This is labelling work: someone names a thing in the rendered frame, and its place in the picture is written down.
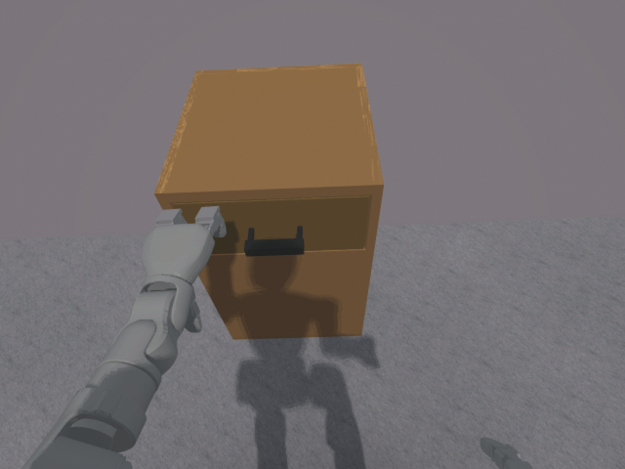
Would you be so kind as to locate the cabinet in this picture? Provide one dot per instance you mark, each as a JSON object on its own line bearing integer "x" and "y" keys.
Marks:
{"x": 280, "y": 132}

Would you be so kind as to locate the handle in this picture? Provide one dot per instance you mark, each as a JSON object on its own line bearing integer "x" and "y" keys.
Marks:
{"x": 269, "y": 247}

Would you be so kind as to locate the left robot forearm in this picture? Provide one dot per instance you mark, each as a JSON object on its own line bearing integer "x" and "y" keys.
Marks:
{"x": 110, "y": 412}

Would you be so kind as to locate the left robot upper arm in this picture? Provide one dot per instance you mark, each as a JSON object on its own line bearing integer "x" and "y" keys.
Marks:
{"x": 65, "y": 453}

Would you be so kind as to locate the robot right hand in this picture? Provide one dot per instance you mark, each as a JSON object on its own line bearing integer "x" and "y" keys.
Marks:
{"x": 504, "y": 456}

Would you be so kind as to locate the robot left hand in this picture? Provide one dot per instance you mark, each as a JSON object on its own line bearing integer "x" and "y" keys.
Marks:
{"x": 179, "y": 249}

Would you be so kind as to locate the drawer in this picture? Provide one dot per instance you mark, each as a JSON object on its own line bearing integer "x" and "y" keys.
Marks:
{"x": 329, "y": 222}

